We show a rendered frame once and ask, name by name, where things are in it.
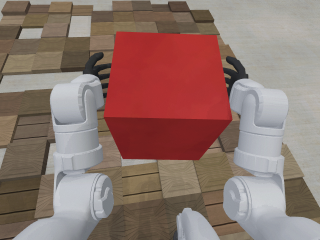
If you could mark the right robot upper arm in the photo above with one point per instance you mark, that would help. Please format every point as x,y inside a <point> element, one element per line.
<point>258,205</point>

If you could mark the right robot thigh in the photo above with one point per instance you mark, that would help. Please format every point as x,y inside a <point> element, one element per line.
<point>192,225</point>

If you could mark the robot left forearm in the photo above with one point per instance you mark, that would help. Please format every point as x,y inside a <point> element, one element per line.
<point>74,108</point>

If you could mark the robot right forearm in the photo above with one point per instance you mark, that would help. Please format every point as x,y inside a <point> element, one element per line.
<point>263,113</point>

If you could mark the robot left hand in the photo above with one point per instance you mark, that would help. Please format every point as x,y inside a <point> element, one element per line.
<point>91,69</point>

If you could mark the robot right hand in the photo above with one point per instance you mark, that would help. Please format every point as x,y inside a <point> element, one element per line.
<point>240,74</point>

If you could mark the carton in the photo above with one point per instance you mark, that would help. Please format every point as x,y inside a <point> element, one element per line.
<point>167,97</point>

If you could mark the left robot upper arm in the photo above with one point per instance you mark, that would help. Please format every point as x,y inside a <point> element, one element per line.
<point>80,202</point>

